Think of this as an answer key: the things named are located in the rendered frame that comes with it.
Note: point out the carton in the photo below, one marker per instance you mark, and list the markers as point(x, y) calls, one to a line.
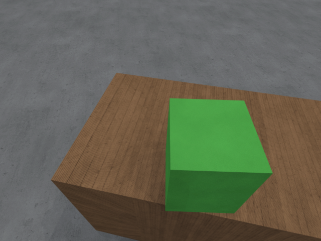
point(214, 158)

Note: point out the pedestal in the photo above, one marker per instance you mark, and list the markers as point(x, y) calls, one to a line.
point(115, 171)

